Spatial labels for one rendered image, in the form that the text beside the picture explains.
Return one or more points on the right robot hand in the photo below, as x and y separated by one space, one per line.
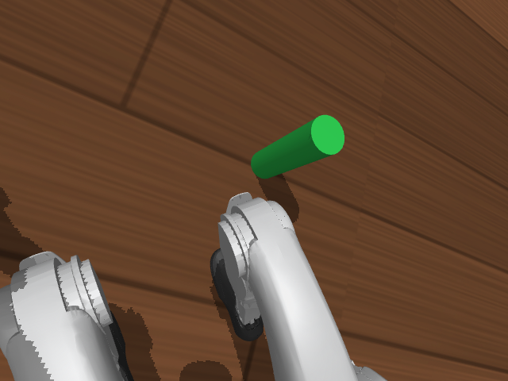
367 374

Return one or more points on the right robot foot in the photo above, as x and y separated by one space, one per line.
226 294

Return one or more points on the left robot foot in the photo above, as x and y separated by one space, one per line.
120 345

